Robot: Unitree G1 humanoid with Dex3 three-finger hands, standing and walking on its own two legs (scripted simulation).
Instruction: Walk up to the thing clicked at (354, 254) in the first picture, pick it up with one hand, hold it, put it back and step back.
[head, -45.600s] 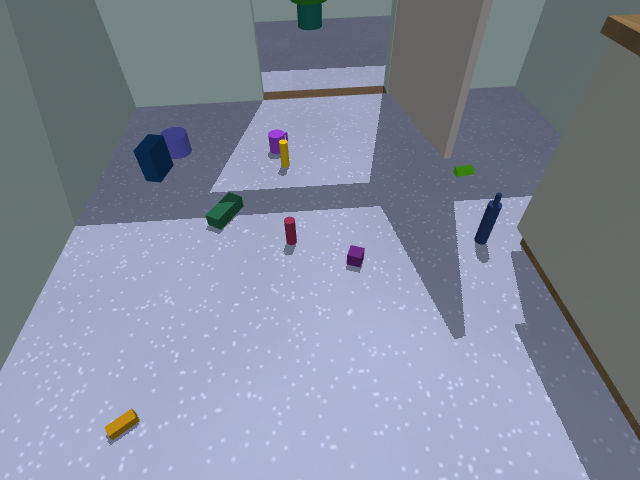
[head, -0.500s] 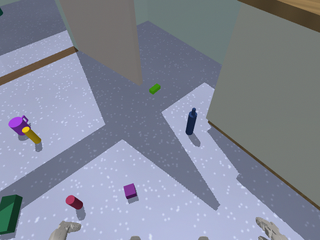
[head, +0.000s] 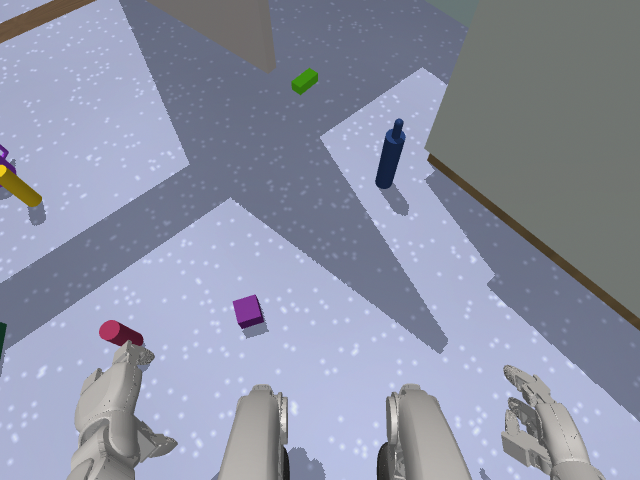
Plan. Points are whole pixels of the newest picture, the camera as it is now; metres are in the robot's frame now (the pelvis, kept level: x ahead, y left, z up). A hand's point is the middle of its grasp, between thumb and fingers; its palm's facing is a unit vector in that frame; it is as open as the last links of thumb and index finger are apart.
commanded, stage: rise first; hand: left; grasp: from above
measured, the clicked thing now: (248, 311) +0.48 +0.21 -0.55
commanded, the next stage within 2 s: none
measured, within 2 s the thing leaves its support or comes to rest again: neither
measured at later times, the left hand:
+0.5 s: hand (189, 345) +0.35 +0.28 -0.31, palm faces -0.38 -0.12 -0.92, open 13.6 cm
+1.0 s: hand (214, 325) +0.41 +0.25 -0.39, palm faces -0.40 -0.19 -0.90, open 13.8 cm
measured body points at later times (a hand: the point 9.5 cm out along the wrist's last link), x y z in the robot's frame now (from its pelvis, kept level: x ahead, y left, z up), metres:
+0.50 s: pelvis -0.05 +0.00 -0.16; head +0.16 +0.02 +0.24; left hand +0.37 +0.28 -0.26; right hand +0.03 -0.28 -0.29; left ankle +0.04 +0.13 -0.54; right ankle +0.04 -0.13 -0.54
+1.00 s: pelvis -0.05 +0.00 -0.23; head +0.19 +0.02 +0.15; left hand +0.43 +0.26 -0.34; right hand -0.03 -0.26 -0.35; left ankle +0.04 +0.13 -0.54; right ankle +0.04 -0.13 -0.54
